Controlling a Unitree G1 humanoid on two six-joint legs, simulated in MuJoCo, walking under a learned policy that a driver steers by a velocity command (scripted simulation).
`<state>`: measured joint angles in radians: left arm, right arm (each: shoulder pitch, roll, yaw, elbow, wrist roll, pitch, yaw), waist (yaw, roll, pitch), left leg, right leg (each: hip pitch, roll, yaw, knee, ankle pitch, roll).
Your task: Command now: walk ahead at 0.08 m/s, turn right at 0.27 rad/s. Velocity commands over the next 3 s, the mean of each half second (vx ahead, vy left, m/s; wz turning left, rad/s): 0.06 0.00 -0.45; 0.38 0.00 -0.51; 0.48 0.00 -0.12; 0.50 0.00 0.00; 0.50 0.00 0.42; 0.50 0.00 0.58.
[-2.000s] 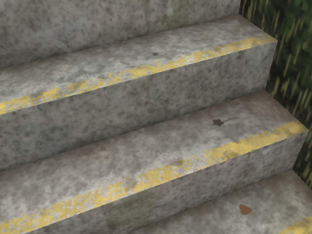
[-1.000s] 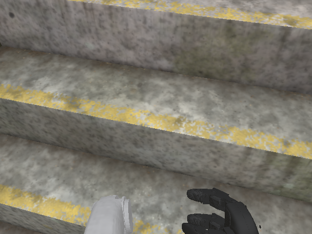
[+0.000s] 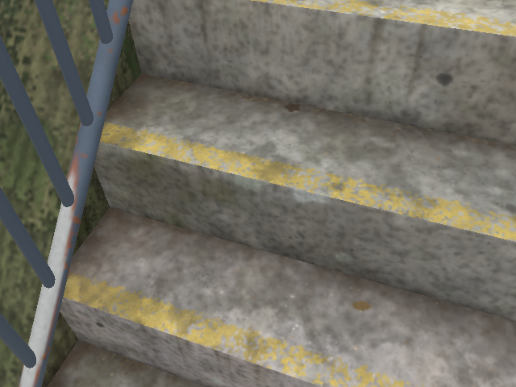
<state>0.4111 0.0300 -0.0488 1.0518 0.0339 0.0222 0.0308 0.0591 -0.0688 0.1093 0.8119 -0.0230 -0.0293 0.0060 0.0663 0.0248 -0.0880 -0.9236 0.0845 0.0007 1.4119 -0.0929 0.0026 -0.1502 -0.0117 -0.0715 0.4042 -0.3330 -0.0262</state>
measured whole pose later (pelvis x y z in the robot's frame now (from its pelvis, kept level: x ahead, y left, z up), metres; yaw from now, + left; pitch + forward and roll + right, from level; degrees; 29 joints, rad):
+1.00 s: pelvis +0.19 +0.01 +0.17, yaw -32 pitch +3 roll +2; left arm 0.17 0.23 -0.01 0.70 0.00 -0.06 0.00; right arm 0.34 -0.18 0.01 0.80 -0.02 -0.03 0.00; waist -0.07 -0.05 -0.17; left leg -0.42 -0.01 0.11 0.78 -0.48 0.04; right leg -0.59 0.04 0.18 1.10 -0.37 -0.13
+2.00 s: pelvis +0.53 -0.25 +0.48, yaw -33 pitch +3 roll +3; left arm 0.43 0.11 -0.05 1.12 0.01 -0.04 0.01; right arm -0.02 -0.07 0.13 0.77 -0.04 -0.03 0.06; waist 0.00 -0.02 -0.13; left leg -0.81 -0.05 0.16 1.42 -0.73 0.12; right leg -0.16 -0.13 -0.16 0.42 0.12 -0.16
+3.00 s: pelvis +0.92 -0.46 +0.85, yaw -2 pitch +3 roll +2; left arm 0.44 0.10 -0.01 1.05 0.02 -0.04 0.02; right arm -0.04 -0.01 0.14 0.59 0.07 0.01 0.02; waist 0.06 -0.02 -0.03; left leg -1.37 0.19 0.11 1.83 -0.21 0.09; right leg 0.05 -0.20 -0.36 0.19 -0.23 0.09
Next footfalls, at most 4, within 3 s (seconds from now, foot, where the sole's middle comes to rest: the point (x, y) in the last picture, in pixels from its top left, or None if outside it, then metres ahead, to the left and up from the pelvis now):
0.10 left None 0.08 0.16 -0.78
0.46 right None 0.17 -0.13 -0.56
0.96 left None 0.28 0.08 -0.57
1.46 right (490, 371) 0.42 -0.32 -0.36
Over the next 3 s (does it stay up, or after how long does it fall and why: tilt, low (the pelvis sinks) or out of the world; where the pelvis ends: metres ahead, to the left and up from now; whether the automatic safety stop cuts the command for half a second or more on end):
stays up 0.92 -0.46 0.85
